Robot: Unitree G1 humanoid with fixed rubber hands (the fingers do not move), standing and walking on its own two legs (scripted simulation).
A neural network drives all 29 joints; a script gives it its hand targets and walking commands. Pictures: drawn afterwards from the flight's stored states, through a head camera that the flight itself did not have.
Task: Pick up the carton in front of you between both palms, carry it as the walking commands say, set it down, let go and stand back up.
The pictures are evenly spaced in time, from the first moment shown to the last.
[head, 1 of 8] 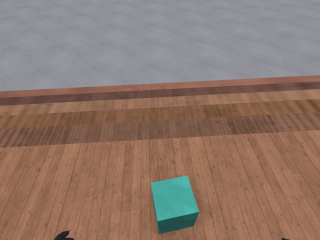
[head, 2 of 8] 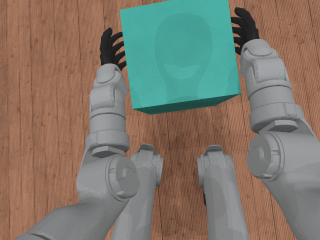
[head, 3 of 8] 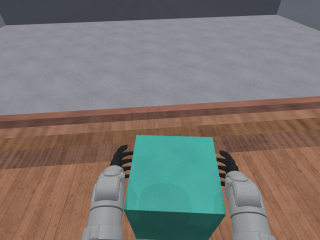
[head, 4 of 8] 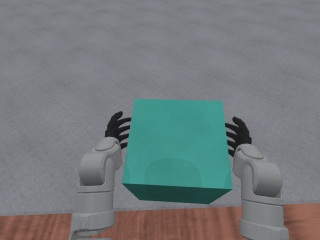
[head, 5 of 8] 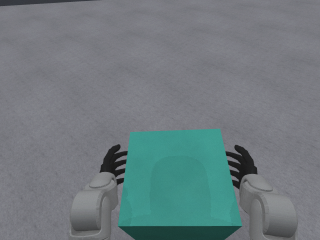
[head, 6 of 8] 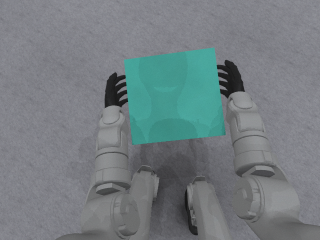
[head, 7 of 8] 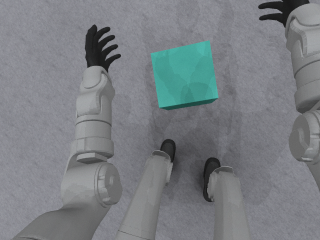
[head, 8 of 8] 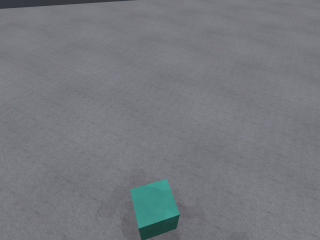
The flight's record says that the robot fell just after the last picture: no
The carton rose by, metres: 0.68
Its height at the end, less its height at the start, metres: -0.70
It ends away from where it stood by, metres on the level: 4.64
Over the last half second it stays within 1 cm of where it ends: yes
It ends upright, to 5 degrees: yes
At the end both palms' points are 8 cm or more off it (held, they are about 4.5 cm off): yes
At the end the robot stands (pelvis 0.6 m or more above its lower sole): yes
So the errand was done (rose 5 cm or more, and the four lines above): yes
